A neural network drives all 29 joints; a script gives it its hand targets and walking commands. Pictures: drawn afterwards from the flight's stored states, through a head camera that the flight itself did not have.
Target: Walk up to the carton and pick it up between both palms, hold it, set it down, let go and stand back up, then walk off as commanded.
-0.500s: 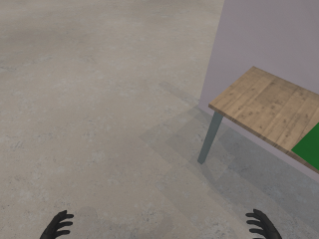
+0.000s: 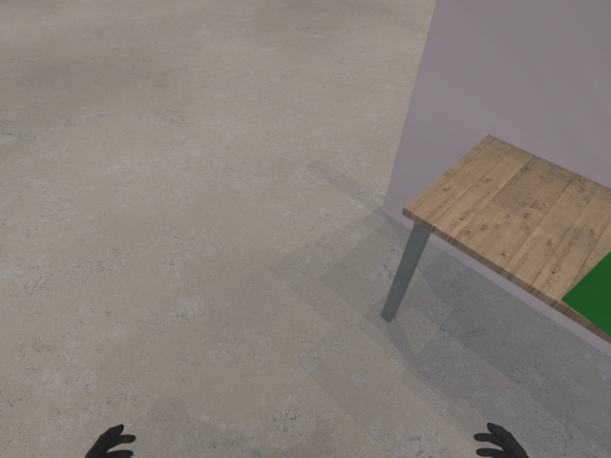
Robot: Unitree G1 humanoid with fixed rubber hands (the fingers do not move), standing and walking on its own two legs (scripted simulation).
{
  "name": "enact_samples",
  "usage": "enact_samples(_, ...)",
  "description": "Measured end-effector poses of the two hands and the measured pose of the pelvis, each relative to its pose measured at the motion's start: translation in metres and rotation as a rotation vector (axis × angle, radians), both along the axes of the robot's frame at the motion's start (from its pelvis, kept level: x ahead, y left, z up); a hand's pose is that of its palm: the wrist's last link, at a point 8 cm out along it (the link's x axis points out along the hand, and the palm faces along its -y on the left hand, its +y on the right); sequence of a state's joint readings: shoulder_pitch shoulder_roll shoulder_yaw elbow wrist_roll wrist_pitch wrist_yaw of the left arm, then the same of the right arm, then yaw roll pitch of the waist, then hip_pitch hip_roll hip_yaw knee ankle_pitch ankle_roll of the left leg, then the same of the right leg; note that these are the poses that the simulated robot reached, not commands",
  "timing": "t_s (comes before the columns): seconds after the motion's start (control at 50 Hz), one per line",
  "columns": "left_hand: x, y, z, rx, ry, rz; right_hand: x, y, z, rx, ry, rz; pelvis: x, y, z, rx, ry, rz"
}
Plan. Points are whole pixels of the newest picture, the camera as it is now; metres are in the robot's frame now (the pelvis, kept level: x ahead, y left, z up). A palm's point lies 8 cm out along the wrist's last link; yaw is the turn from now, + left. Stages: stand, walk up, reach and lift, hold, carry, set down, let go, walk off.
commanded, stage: stand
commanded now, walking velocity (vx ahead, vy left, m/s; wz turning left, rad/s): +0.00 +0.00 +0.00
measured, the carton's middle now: out of the picture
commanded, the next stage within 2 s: walk up in 0.50 s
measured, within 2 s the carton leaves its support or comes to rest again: neither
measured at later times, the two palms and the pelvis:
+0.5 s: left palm out of the picture +0.08 +0.29 -0.11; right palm out of the picture +0.09 -0.28 -0.10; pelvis -0.01 +0.00 +0.01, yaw +0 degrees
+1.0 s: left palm out of the picture +0.15 +0.23 -0.11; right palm out of the picture +0.03 -0.42 -0.09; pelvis -0.01 -0.06 -0.03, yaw -15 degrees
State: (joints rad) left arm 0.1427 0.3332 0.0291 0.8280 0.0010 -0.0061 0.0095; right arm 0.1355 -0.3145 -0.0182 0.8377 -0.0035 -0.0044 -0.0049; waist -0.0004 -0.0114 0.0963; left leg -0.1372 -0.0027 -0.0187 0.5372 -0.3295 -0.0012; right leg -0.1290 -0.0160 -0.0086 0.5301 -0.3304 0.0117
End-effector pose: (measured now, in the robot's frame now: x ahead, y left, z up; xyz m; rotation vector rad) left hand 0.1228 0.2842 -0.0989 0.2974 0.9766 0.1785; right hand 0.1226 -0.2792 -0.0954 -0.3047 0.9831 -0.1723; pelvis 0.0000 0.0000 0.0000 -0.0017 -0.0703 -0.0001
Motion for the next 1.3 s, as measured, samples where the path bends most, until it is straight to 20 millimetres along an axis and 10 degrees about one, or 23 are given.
enact_samples(0.76,-0.058,0.009,-0.012,-0.009,0.192,0.015,-0.057,-0.018,-0.003,-0.074,0.097,-0.087,-0.017,0.001,0.005,0.027,0.020,-0.071)
enact_samples(1.04,0.040,-0.068,-0.013,0.038,0.086,-0.273,-0.090,-0.151,0.001,-0.227,-0.074,-0.249,-0.007,-0.066,-0.034,0.014,-0.026,-0.284)
enact_samples(1.18,0.089,-0.106,-0.003,0.018,-0.019,-0.347,-0.088,-0.148,0.010,-0.207,-0.100,-0.233,0.006,-0.078,-0.030,-0.012,-0.020,-0.352)
enact_samples(1.3,0.143,-0.145,-0.011,0.011,-0.048,-0.452,-0.136,-0.149,0.018,-0.263,-0.050,-0.316,0.027,-0.098,-0.034,0.019,-0.033,-0.439)
